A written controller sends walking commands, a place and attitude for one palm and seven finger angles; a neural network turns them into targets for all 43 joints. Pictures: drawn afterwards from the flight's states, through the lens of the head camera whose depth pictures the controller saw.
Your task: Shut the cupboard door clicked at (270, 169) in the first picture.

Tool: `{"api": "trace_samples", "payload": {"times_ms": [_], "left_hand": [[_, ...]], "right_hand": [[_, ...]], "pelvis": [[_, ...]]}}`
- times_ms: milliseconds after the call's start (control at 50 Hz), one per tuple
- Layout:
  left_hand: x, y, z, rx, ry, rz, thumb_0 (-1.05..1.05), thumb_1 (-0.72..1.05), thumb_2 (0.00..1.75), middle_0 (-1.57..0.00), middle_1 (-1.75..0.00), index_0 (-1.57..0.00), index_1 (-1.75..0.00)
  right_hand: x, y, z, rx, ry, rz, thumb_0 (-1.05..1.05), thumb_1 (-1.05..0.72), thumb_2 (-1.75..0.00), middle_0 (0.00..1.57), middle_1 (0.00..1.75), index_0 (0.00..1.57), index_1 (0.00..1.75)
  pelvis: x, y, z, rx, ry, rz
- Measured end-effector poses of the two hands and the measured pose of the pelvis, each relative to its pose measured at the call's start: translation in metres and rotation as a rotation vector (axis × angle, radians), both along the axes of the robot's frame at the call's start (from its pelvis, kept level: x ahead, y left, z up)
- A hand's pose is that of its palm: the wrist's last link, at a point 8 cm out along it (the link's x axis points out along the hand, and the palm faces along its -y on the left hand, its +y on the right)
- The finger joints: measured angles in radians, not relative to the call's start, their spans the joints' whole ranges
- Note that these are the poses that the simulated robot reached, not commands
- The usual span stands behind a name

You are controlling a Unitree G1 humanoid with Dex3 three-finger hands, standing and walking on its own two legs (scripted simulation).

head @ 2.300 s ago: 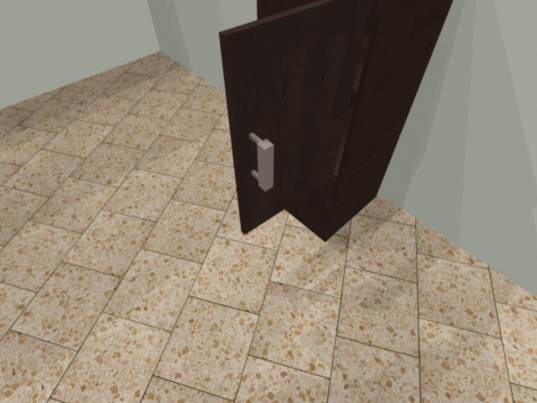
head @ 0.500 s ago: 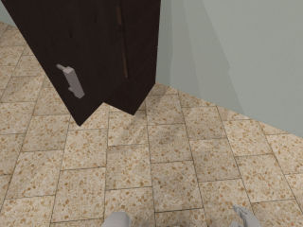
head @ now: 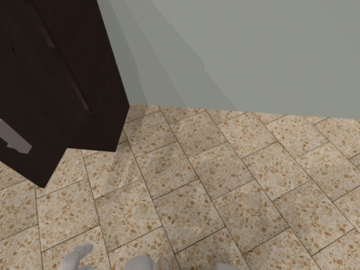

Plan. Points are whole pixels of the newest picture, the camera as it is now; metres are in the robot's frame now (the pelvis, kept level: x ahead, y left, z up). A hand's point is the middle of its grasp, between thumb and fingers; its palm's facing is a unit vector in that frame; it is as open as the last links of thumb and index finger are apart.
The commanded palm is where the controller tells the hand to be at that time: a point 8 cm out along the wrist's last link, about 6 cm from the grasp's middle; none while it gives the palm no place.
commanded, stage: walk around to get in front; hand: left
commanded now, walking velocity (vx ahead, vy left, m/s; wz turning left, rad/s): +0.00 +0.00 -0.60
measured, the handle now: (4, 136) +0.43 +0.52 -0.03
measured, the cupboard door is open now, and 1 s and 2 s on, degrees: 86 86 86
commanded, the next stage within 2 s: none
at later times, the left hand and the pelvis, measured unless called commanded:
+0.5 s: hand (111, 248) +0.18 +0.19 -0.15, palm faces -0.30 -0.93 -0.20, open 7.4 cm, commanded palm none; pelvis +0.01 +0.02 +0.02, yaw -18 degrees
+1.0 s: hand (131, 241) +0.20 +0.15 -0.17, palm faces -0.54 -0.82 -0.20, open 7.4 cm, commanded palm none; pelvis +0.03 +0.02 +0.00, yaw -36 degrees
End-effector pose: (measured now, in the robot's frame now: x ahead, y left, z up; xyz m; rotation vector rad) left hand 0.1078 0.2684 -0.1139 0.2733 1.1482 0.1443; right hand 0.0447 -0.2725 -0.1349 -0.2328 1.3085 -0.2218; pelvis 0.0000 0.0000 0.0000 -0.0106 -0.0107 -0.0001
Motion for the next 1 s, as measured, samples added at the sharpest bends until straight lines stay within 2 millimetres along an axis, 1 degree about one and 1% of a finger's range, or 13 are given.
{"api": "trace_samples", "payload": {"times_ms": [60,120,180,260,320,420,540,620,680,760,860,940,1000], "left_hand": [[0.002,-0.011,0.004,-0.003,0.021,-0.027,0.00,0.91,0.89,-0.20,-0.30,-0.20,-0.30],[0.004,-0.018,0.003,-0.017,0.048,-0.065,0.00,0.91,0.89,-0.20,-0.30,-0.20,-0.30],[0.008,-0.020,-0.002,-0.037,0.068,-0.102,0.00,0.91,0.89,-0.20,-0.30,-0.20,-0.30],[0.020,-0.015,-0.016,-0.069,0.080,-0.136,0.00,0.90,0.89,-0.20,-0.30,-0.21,-0.30],[0.033,-0.010,-0.024,-0.084,0.085,-0.158,0.01,0.91,0.89,-0.20,-0.30,-0.20,-0.30],[0.058,-0.014,-0.014,-0.093,0.067,-0.204,0.01,0.91,0.89,-0.20,-0.30,-0.20,-0.30],[0.084,-0.039,-0.005,-0.069,0.060,-0.311,0.01,0.91,0.89,-0.19,-0.30,-0.20,-0.30],[0.100,-0.065,-0.005,-0.030,0.019,-0.391,0.01,0.91,0.89,-0.19,-0.30,-0.20,-0.30],[0.100,-0.078,0.001,-0.013,0.011,-0.422,0.00,0.91,0.89,-0.20,-0.30,-0.20,-0.30],[0.093,-0.084,0.005,-0.005,0.045,-0.443,0.00,0.91,0.89,-0.20,-0.30,-0.20,-0.30],[0.091,-0.087,0.000,-0.019,0.095,-0.489,0.00,0.91,0.89,-0.20,-0.30,-0.20,-0.30],[0.099,-0.082,-0.011,-0.038,0.120,-0.515,0.00,0.91,0.89,-0.20,-0.30,-0.21,-0.30],[0.112,-0.077,-0.025,-0.055,0.136,-0.531,0.00,0.90,0.89,-0.20,-0.30,-0.21,-0.30]], "right_hand": [[-0.006,-0.007,0.008,-0.005,0.000,-0.042,0.01,-0.91,-0.90,0.21,0.30,0.20,0.30],[-0.007,-0.007,0.018,-0.007,-0.032,-0.074,0.01,-0.91,-0.90,0.20,0.30,0.20,0.30],[-0.006,-0.001,0.024,-0.014,-0.069,-0.102,0.01,-0.91,-0.90,0.20,0.30,0.20,0.30],[-0.008,0.013,0.027,-0.037,-0.110,-0.139,0.01,-0.91,-0.90,0.20,0.30,0.20,0.30],[-0.020,0.026,0.027,-0.053,-0.107,-0.155,0.00,-0.91,-0.90,0.20,0.30,0.20,0.30],[-0.046,0.040,0.036,-0.038,-0.049,-0.195,0.01,-0.91,-0.90,0.21,0.30,0.20,0.30],[-0.074,0.036,0.025,-0.001,-0.040,-0.300,0.01,-0.91,-0.90,0.21,0.30,0.20,0.30],[-0.096,0.020,0.002,0.026,-0.042,-0.383,0.01,-0.91,-0.90,0.21,0.30,0.20,0.30],[-0.105,0.009,-0.001,0.022,-0.025,-0.431,0.01,-0.91,-0.90,0.21,0.30,0.20,0.30],[-0.102,0.000,0.013,0.008,-0.054,-0.467,0.01,-0.91,-0.90,0.21,0.30,0.20,0.30],[-0.092,-0.004,0.026,-0.024,-0.116,-0.501,0.01,-0.91,-0.90,0.20,0.30,0.20,0.30],[-0.081,0.002,0.033,-0.058,-0.152,-0.528,0.01,-0.91,-0.90,0.20,0.30,0.20,0.30],[-0.078,0.012,0.035,-0.098,-0.180,-0.544,0.01,-0.91,-0.90,0.20,0.30,0.20,0.30]], "pelvis": [[-0.001,-0.001,0.007,0.017,0.002,-0.040],[0.000,0.000,0.012,0.032,0.011,-0.082],[0.001,0.005,0.013,0.035,0.019,-0.122],[0.006,0.019,0.007,0.017,0.031,-0.172],[0.008,0.026,0.004,0.003,0.032,-0.204],[0.010,0.025,0.015,-0.021,0.032,-0.261],[0.010,0.015,0.014,-0.020,0.030,-0.349],[0.008,0.000,0.000,0.005,0.022,-0.407],[0.005,-0.003,0.003,0.006,0.013,-0.437],[0.004,-0.006,0.012,0.026,0.014,-0.486],[0.009,-0.002,0.015,0.032,0.023,-0.547],[0.019,0.007,0.013,0.024,0.029,-0.596],[0.029,0.017,0.005,0.004,0.042,-0.629]]}}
